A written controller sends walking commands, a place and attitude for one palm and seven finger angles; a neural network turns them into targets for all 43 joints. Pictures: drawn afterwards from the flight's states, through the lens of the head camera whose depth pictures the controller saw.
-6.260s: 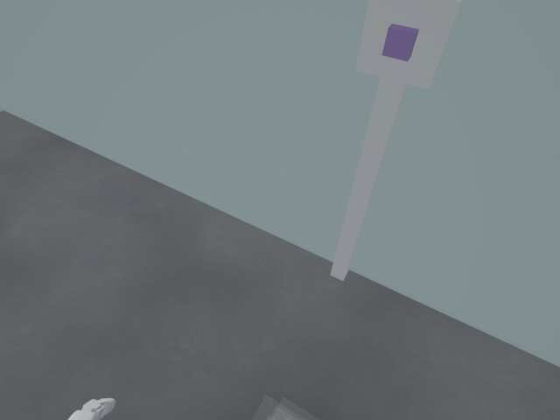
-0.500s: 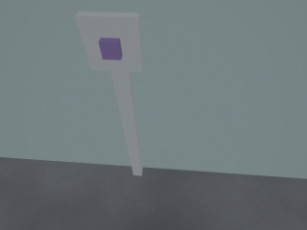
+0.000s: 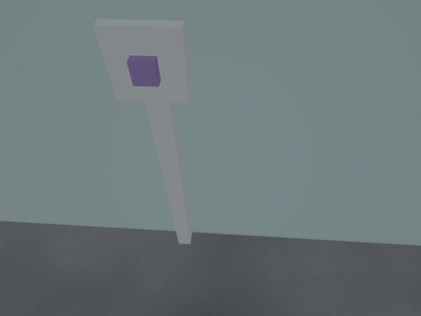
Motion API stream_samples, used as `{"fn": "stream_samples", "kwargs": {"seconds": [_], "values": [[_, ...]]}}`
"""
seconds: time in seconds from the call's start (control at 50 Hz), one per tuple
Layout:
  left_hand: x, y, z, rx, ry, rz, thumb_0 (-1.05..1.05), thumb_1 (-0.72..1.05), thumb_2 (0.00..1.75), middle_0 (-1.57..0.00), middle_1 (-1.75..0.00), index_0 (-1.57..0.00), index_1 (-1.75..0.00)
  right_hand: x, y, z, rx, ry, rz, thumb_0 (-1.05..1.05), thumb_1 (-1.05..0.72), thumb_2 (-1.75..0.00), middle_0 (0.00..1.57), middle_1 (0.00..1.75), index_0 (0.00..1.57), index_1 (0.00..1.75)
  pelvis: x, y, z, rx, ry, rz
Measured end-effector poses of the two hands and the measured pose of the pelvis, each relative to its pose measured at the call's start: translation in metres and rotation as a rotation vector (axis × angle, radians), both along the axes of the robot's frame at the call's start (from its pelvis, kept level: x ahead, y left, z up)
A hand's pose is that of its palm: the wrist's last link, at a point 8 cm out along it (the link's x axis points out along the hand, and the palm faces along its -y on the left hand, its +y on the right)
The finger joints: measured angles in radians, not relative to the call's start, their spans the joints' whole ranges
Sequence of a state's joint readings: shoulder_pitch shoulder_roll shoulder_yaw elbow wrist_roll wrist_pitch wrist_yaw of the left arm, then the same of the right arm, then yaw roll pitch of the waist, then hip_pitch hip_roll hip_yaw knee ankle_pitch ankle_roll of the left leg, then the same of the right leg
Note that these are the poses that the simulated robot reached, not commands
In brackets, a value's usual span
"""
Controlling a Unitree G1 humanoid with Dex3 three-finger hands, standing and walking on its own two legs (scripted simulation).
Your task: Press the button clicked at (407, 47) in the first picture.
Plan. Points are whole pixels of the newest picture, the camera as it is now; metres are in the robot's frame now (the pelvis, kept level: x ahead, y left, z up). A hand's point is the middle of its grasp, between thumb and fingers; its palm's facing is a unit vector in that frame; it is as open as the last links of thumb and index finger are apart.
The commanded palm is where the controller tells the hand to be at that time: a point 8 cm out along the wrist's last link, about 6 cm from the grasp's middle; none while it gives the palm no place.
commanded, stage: come to a stop and stand still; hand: left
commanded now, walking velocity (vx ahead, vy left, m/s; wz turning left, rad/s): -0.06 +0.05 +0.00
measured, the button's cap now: (145, 70) +0.53 +0.17 +0.20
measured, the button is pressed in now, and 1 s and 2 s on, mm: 0 0 0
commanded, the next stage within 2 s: look again from close up in 0.88 s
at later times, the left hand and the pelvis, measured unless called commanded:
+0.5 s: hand out of the picture +0.00 +0.16 -0.18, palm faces +0.02 -0.98 -0.20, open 7.4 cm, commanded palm none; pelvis +0.00 -0.01 +0.00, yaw +0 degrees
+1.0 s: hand out of the picture -0.01 +0.19 -0.17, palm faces +0.01 -0.98 -0.22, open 7.4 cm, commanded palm none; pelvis -0.01 +0.00 +0.00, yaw +0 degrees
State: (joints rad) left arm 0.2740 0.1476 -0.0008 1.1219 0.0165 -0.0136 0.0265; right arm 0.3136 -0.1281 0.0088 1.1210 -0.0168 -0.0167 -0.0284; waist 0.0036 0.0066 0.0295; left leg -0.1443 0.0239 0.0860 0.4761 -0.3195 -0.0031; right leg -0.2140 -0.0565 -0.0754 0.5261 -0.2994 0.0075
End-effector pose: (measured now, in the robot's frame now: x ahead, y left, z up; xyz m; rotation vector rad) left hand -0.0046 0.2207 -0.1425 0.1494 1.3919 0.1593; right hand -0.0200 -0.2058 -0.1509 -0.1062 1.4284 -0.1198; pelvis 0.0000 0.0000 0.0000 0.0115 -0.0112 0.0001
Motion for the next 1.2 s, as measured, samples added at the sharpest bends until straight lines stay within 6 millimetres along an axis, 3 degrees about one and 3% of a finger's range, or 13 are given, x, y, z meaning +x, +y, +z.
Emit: {"fn": "stream_samples", "kwargs": {"seconds": [0.4,0.5,0.58,0.72,0.86,1.02,1.2], "values": [[-0.001,-0.017,0.0,-0.007,0.011,0.016,0.01,0.91,0.9,-0.2,-0.3,-0.2,-0.29,0.022,-0.024,0.003,-0.03,-0.019,0.013,0.01,-0.91,-0.9,0.2,0.3,0.2,0.3,0.006,-0.015,0.002,-0.002,0.001,0.005],[-0.005,-0.013,-0.004,-0.002,-0.014,-0.003,0.0,0.91,0.9,-0.2,-0.3,-0.2,-0.29,0.028,-0.03,0.003,-0.054,-0.061,0.003,0.02,-0.92,-0.9,0.2,0.3,0.2,0.3,-0.004,-0.008,-0.003,-0.032,0.003,0.006],[-0.004,-0.003,-0.006,-0.007,-0.026,-0.007,0.0,0.91,0.9,-0.2,-0.3,-0.2,-0.29,0.031,-0.023,0.005,-0.059,-0.117,0.007,0.01,-0.92,-0.9,0.19,0.3,0.19,0.3,-0.008,0.0,-0.004,-0.022,-0.013,0.002],[0.005,0.013,0.001,0.013,-0.08,-0.015,0.0,0.91,0.9,-0.2,-0.3,-0.2,-0.29,0.022,-0.011,0.005,-0.049,-0.126,0.015,0.02,-0.94,-0.9,0.2,0.3,0.2,0.3,-0.012,0.008,-0.001,-0.013,-0.024,-0.002],[0.002,0.02,0.006,0.027,-0.064,-0.024,0.0,0.91,0.9,-0.2,-0.3,-0.2,-0.29,0.003,-0.003,0.005,-0.022,-0.074,0.015,0.01,-0.93,-0.9,0.2,0.3,0.2,0.3,-0.016,0.009,0.002,-0.004,-0.012,-0.004],[-0.01,0.012,0.005,0.018,-0.012,-0.012,0.0,0.91,0.9,-0.2,-0.3,-0.2,-0.29,-0.01,-0.002,0.003,-0.005,-0.01,0.01,0.01,-0.91,-0.9,0.2,0.3,0.2,0.3,-0.012,0.004,0.002,-0.002,-0.004,-0.002],[-0.012,-0.006,0.001,-0.009,0.013,-0.002,0.0,0.91,0.9,-0.2,-0.3,-0.2,-0.29,-0.001,-0.01,0.004,-0.012,-0.006,0.007,0.01,-0.91,-0.9,0.2,0.3,0.2,0.3,-0.006,-0.004,0.002,-0.001,-0.003,-0.002]]}}
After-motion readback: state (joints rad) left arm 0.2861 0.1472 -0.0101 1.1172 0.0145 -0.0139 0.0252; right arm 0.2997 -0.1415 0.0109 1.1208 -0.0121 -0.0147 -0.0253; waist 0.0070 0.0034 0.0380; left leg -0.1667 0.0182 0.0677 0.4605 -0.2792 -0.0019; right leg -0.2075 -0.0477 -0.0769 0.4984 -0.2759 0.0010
